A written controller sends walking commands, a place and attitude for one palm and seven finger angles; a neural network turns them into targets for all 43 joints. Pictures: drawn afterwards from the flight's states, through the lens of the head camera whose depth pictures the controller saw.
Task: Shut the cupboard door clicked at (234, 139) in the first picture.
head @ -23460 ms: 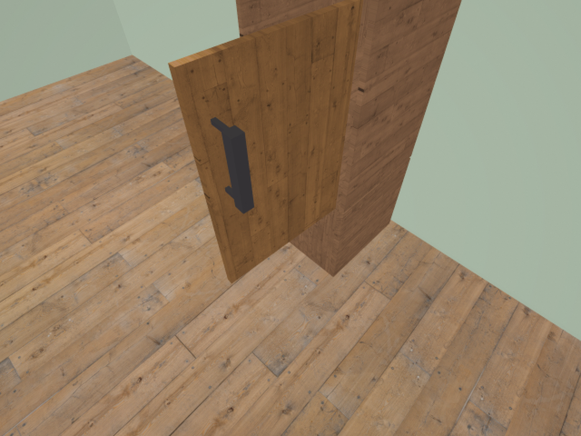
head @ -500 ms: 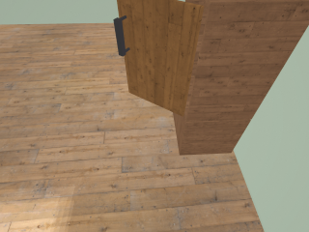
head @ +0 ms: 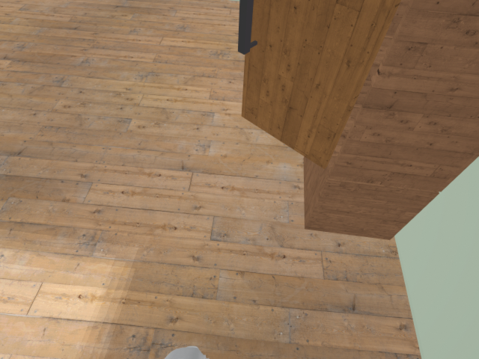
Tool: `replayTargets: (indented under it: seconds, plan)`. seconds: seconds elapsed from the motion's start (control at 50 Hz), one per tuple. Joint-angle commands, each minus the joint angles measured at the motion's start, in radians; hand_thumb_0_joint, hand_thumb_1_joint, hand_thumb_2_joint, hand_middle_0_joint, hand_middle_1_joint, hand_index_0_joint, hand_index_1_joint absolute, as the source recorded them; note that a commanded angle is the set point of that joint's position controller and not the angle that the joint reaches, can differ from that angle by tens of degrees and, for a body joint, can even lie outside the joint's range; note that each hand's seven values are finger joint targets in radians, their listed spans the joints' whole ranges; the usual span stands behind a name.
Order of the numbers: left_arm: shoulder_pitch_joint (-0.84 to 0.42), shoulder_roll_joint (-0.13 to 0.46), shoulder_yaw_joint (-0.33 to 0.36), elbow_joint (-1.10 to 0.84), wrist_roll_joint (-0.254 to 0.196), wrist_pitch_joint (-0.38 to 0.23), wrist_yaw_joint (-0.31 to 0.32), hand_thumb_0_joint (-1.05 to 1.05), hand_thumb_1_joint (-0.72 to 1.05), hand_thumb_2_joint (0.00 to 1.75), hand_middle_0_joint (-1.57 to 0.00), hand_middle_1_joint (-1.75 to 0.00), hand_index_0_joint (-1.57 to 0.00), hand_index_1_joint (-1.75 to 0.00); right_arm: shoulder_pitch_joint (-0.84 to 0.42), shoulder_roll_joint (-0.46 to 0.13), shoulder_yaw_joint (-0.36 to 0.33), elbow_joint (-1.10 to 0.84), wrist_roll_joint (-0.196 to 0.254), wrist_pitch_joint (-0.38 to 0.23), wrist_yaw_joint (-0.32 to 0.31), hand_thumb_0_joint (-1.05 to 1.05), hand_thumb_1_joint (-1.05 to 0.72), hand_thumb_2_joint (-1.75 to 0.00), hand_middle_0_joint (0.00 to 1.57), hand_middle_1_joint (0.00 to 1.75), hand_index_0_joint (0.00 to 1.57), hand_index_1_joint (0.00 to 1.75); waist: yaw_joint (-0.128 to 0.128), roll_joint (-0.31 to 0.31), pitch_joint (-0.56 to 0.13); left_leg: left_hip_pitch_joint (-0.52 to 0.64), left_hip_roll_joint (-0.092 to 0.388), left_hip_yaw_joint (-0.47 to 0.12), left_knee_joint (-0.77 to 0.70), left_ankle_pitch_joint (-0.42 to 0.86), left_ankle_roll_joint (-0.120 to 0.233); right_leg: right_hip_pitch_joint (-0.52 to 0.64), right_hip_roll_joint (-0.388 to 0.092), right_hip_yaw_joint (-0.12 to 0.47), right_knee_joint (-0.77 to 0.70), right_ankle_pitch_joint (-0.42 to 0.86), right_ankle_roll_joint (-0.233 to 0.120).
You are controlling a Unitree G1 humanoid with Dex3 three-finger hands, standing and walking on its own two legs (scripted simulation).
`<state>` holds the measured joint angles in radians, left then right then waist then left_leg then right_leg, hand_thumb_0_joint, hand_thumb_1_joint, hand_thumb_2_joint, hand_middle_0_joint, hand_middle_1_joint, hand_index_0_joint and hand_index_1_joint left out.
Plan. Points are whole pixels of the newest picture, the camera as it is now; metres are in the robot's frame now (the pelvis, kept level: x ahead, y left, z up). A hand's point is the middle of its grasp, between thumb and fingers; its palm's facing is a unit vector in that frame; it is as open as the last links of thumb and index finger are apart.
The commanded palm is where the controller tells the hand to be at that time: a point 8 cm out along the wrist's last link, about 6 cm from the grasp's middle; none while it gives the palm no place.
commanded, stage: walk to a spot facing it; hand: left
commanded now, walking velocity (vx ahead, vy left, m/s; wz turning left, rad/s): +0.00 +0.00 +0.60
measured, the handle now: (250, 19) +0.96 +0.00 +0.08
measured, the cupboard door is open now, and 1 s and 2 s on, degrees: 55 55 55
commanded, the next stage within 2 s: turn to face it in 1.88 s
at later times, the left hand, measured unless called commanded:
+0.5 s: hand out of the picture +0.01 +0.19 -0.14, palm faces +0.32 -0.90 -0.28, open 7.4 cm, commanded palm none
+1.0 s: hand out of the picture -0.03 +0.18 -0.13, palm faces +0.63 -0.72 -0.30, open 7.4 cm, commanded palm none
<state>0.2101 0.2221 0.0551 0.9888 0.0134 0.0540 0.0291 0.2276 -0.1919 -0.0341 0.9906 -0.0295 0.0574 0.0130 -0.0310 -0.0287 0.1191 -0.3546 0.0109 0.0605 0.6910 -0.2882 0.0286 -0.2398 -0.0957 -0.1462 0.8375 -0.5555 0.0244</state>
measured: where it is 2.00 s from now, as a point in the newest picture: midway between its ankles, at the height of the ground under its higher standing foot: (155, 323)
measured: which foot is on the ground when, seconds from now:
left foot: down 0.00-0.28, up 0.30-0.56, down 0.58-0.86, up 0.88-1.00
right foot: up 0.00-0.26, down 0.28-0.58, up 0.60-0.84, down 0.86-1.00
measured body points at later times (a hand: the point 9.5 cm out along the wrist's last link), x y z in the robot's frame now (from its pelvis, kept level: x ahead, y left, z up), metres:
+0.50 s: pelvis +0.00 -0.03 +0.02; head +0.06 -0.02 +0.46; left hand -0.01 +0.24 -0.12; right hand +0.17 -0.26 -0.12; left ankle -0.04 +0.10 -0.67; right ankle +0.01 -0.16 -0.72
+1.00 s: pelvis +0.07 -0.01 +0.02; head +0.11 -0.01 +0.47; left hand -0.06 +0.22 -0.11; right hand +0.28 -0.17 -0.13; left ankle -0.04 +0.08 -0.63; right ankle +0.11 -0.12 -0.72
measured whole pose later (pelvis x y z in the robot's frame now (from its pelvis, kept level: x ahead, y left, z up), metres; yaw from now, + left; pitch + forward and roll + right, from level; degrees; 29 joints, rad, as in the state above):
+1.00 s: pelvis +0.07 -0.01 +0.02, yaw +39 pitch +1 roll +1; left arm 0.29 0.20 0.06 0.90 0.03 -0.02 0.01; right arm 0.21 -0.25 -0.07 0.94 -0.03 0.07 0.04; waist -0.01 0.03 0.05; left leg -0.53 0.01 -0.02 1.17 -0.37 -0.02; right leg -0.20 -0.09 -0.15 0.51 -0.33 0.00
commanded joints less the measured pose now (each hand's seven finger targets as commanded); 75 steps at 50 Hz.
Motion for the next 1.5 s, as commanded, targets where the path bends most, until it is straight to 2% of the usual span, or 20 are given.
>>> replayTargets:
  seconds: [0.0,0.2,0.26,0.34,0.48,0.52,0.56,0.62,0.78,0.8,0.84,0.86,0.96,1.1,1.18,1.2,1.22,1.24,1.34,1.48]
  plan:
    - [-0.063,0.111,0.039,-0.14,0.009,-0.017,-0.002,0.0,0.9,0.9,-0.2,-0.3,-0.2,-0.3,0.075,-0.243,-0.063,-0.07,-0.01,-0.028,-0.034,0.0,-0.9,-0.9,0.2,0.3,0.2,0.3,-0.021,0.214,-0.095,0.056,0.296,-0.523,-0.451,-0.032,0.142,-0.265,0.013,0.173,0.319,0.048,0.003]
    - [0.11,0.089,0.038,-0.129,0.002,-0.034,0.0,0.0,0.9,0.9,-0.2,-0.3,-0.2,-0.3,-0.03,-0.208,-0.076,-0.123,0.001,-0.014,-0.029,0.0,-0.9,-0.9,0.2,0.3,0.2,0.3,0.055,0.17,-0.183,-0.017,0.118,-0.393,-0.329,0.089,0.077,0.079,0.107,0.102,-0.305,0.232,0.012]
    - [0.078,0.258,0.063,-0.162,0.024,-0.041,0.014,0.0,0.9,0.9,-0.2,-0.3,-0.2,-0.3,-0.054,-0.116,-0.077,-0.166,0.006,-0.007,-0.011,0.0,-0.9,-0.9,0.2,0.3,0.2,0.3,0.073,-0.204,-0.086,-0.286,-0.101,-0.124,0.286,-0.278,-0.067,0.057,-0.394,0.571,-0.681,0.039,-0.194]
    - [-0.084,0.159,0.041,-0.197,0.022,-0.058,0.016,0.0,0.9,0.9,-0.2,-0.3,-0.2,-0.3,-0.016,-0.104,-0.073,-0.147,0.008,0.002,0.013,0.0,-0.9,-0.9,0.2,0.3,0.2,0.3,-0.026,-0.152,-0.047,-0.222,0.01,-0.096,0.498,-0.155,-0.079,-0.028,-0.233,0.225,-0.51,0.488,-0.169]
    - [0.079,0.232,0.064,-0.15,0.021,-0.054,0.008,0.0,0.9,0.9,-0.2,-0.3,-0.2,-0.3,-0.103,-0.091,-0.042,-0.19,0.018,-0.016,0.018,0.0,-0.9,-0.9,0.2,0.3,0.2,0.3,0.054,-0.181,-0.136,-0.054,-0.021,0.044,-0.006,-0.116,-0.071,0.187,-0.237,0.095,-0.318,0.923,-0.118]
    - [0.067,0.224,0.062,-0.156,0.009,-0.05,0.003,0.0,0.9,0.9,-0.2,-0.3,-0.2,-0.3,-0.024,-0.143,-0.052,-0.171,0.013,-0.026,0.018,0.0,-0.9,-0.9,0.2,0.3,0.2,0.3,0.009,-0.111,-0.189,0.153,-0.011,0.021,-0.229,0.113,-0.053,0.105,-0.207,0.024,-0.157,0.834,-0.047]
    - [0.052,0.109,0.029,-0.227,0.0,-0.044,-0.006,0.0,0.9,0.9,-0.2,-0.3,-0.2,-0.3,0.104,-0.337,-0.097,-0.151,0.003,-0.035,0.001,0.0,-0.9,-0.9,0.2,0.3,0.2,0.3,-0.056,0.366,-0.286,0.461,0.408,-0.481,-0.259,0.945,0.185,-0.318,-0.012,0.005,0.217,-0.139,0.063]
    - [-0.08,0.116,0.033,-0.242,0.002,-0.031,-0.001,0.0,0.9,0.9,-0.2,-0.3,-0.2,-0.3,0.076,-0.273,-0.079,-0.143,-0.005,-0.036,-0.032,0.0,-0.9,-0.9,0.2,0.3,0.2,0.3,-0.057,0.258,-0.212,0.308,0.308,-0.385,-0.258,0.648,0.172,-0.347,-0.022,0.15,0.315,-0.004,0.044]
    - [0.063,0.109,0.039,-0.176,0.012,-0.051,-0.048,0.0,0.9,0.9,-0.2,-0.3,-0.2,-0.3,-0.076,-0.254,-0.069,-0.174,-0.006,-0.032,-0.02,0.0,-0.9,-0.9,0.2,0.3,0.2,0.3,0.048,0.19,-0.112,-0.005,0.141,-0.358,-0.329,-0.242,0.093,0.013,0.099,0.03,-0.215,0.184,0.031]
    - [0.147,0.132,0.049,-0.152,0.015,-0.059,-0.047,0.0,0.9,0.9,-0.2,-0.3,-0.2,-0.3,-0.108,-0.229,-0.067,-0.186,0.0,-0.032,-0.018,0.0,-0.9,-0.9,0.2,0.3,0.2,0.3,0.095,0.114,-0.102,-0.158,0.084,-0.322,-0.241,-0.329,0.068,0.191,0.084,0.051,-0.33,0.199,0.026]
    - [0.263,0.278,0.072,-0.143,0.026,-0.071,-0.023,0.0,0.9,0.9,-0.2,-0.3,-0.2,-0.3,-0.15,-0.113,-0.044,-0.233,0.012,-0.045,-0.008,0.0,-0.9,-0.9,0.2,0.3,0.2,0.3,0.168,-0.317,-0.089,-0.454,-0.094,-0.1,0.342,-0.381,-0.03,0.3,-0.367,0.647,-0.713,-0.223,-0.126]
    - [0.216,0.254,0.069,-0.154,0.015,-0.079,-0.017,0.0,0.9,0.9,-0.2,-0.3,-0.2,-0.3,-0.162,-0.16,-0.057,-0.237,-0.001,-0.044,0.001,0.0,-0.9,-0.9,0.2,0.3,0.2,0.3,0.123,-0.22,-0.039,-0.44,-0.015,-0.163,0.504,-0.285,-0.027,0.169,-0.401,0.689,-0.737,-0.274,-0.177]
    - [0.074,0.125,0.043,-0.148,0.017,-0.118,-0.013,0.0,0.9,0.9,-0.2,-0.3,-0.2,-0.3,-0.093,-0.087,-0.049,-0.164,0.001,-0.033,0.037,0.0,-0.9,-0.9,0.2,0.3,0.2,0.3,0.017,-0.131,-0.038,-0.319,0.064,-0.072,0.453,-0.017,-0.062,0.106,-0.232,0.151,-0.643,0.288,-0.11]
    - [0.228,0.149,0.049,-0.058,0.018,-0.125,-0.013,0.0,0.9,0.9,-0.2,-0.3,-0.2,-0.3,-0.226,-0.041,-0.021,-0.2,0.006,-0.051,0.055,0.0,-0.9,-0.9,0.2,0.3,0.2,0.3,0.086,-0.143,-0.049,-0.269,0.047,0.051,0.069,-0.016,-0.029,0.307,-0.269,-0.027,-0.544,0.716,-0.093]
    - [0.177,0.196,0.062,-0.067,0.009,-0.12,-0.019,0.0,0.9,0.9,-0.2,-0.3,-0.2,-0.3,-0.033,-0.099,-0.035,-0.157,-0.002,-0.074,0.042,0.0,-0.9,-0.9,0.2,0.3,0.2,0.3,-0.023,-0.098,-0.171,0.122,-0.049,0.136,-0.127,0.005,0.023,0.22,-0.247,-0.141,-0.243,0.915,-0.056]
    - [0.176,0.176,0.057,-0.078,0.005,-0.119,-0.027,0.0,0.9,0.9,-0.2,-0.3,-0.2,-0.3,0.105,-0.164,-0.054,-0.123,-0.007,-0.078,0.028,0.0,-0.9,-0.9,0.2,0.3,0.2,0.3,-0.092,-0.008,-0.261,0.4,-0.006,0.075,-0.179,0.048,0.053,0.051,-0.224,-0.151,-0.013,0.789,-0.024]
    - [0.176,0.104,0.048,-0.123,-0.003,-0.113,-0.044,0.0,0.9,0.9,-0.2,-0.3,-0.2,-0.3,0.232,-0.314,-0.093,-0.099,-0.019,-0.083,0.016,0.0,-0.9,-0.9,0.2,0.3,0.2,0.3,-0.139,0.308,-0.346,0.657,0.318,-0.427,-0.232,0.084,0.178,-0.328,-0.057,-0.137,0.342,0.131,0.041]
    - [0.028,0.107,0.034,-0.195,0.001,-0.11,-0.043,0.0,0.9,0.9,-0.2,-0.3,-0.2,-0.3,0.309,-0.362,-0.101,-0.071,-0.002,-0.078,-0.001,0.0,-0.9,-0.9,0.2,0.3,0.2,0.3,-0.176,0.233,-0.328,0.666,0.438,-0.596,-0.344,0.237,0.252,-0.491,-0.019,0.027,0.478,-0.041,0.024]
    - [0.068,0.064,0.045,-0.123,0.02,-0.078,-0.052,0.0,0.9,0.9,-0.2,-0.3,-0.2,-0.3,0.027,-0.184,-0.042,-0.119,-0.005,-0.106,-0.025,0.0,-0.9,-0.9,0.2,0.3,0.2,0.3,-0.003,0.179,-0.102,0.137,0.267,-0.299,-0.456,-0.078,0.144,-0.356,-0.082,0.124,0.332,0.201,0.02]
    - [-0.003,0.051,0.036,-0.16,0.016,-0.074,-0.066,0.0,0.9,0.9,-0.2,-0.3,-0.2,-0.3,0.021,-0.182,-0.053,-0.087,-0.001,-0.108,-0.015,0.0,-0.9,-0.9,0.2,0.3,0.2,0.3,0.026,0.121,-0.072,0.063,0.203,-0.203,-0.469,-0.096,0.15,-0.176,-0.011,0.064,-0.102,0.343,0.037]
